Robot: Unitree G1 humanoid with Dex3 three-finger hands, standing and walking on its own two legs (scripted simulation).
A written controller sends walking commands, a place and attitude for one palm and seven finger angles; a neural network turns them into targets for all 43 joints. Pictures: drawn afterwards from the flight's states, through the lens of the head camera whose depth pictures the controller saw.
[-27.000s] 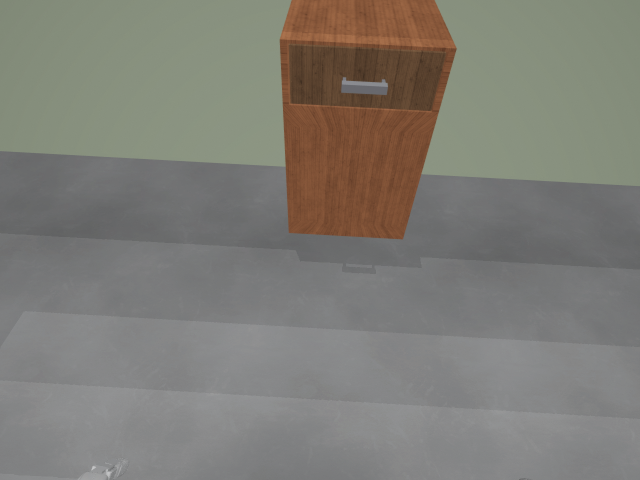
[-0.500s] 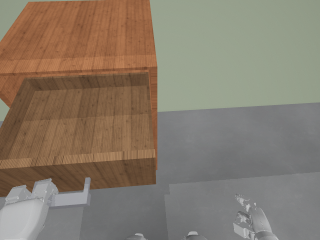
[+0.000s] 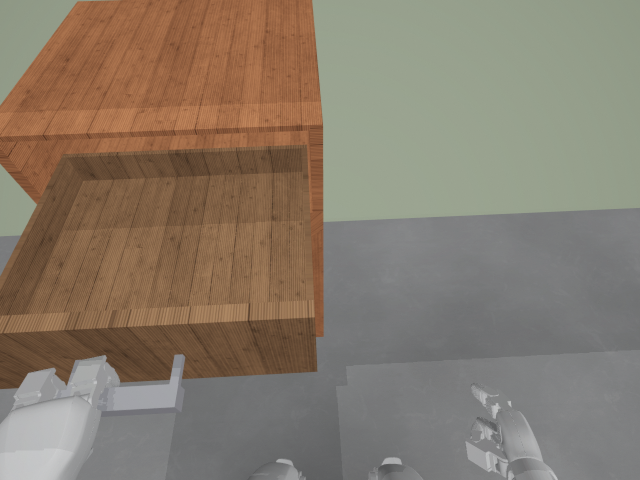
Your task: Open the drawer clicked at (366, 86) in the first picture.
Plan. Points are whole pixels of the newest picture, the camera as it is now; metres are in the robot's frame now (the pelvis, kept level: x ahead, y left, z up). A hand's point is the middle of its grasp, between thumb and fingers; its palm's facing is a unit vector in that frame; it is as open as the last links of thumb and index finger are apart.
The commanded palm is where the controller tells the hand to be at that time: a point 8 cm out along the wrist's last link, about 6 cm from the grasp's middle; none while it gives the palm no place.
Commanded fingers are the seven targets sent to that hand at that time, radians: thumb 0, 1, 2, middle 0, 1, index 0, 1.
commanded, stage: open the thumb to release the handle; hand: left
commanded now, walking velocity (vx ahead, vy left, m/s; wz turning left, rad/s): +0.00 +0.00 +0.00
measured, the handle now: (125, 382) +0.22 +0.26 +0.01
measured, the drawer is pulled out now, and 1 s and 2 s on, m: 0.30 0.30 0.30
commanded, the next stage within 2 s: lift the hand off the handle in 0.58 s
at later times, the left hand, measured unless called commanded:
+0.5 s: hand (67, 434) +0.16 +0.31 -0.01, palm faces -0.02 +0.01 -1.00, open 10.4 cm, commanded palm +0.14 +0.31 +0.04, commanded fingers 0.00 -0.50 0.30 -0.30 -1.20 -0.30 -1.20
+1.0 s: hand (80, 433) +0.16 +0.30 -0.01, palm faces +0.00 +0.01 -1.00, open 13.5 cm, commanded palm +0.15 +0.30 +0.04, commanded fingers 0.00 -0.50 0.30 -0.30 -1.20 -0.30 -1.20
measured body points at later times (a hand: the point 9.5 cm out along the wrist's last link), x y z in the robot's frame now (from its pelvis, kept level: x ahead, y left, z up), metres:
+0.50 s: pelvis -0.01 -0.01 +0.00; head +0.06 -0.02 +0.44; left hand +0.16 +0.31 +0.04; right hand +0.20 -0.24 -0.11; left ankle -0.02 +0.10 -0.66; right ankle +0.02 -0.12 -0.66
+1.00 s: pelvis -0.01 -0.01 +0.00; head +0.05 -0.02 +0.44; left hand +0.16 +0.29 +0.04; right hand +0.20 -0.25 -0.11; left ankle -0.02 +0.10 -0.66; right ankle +0.02 -0.12 -0.66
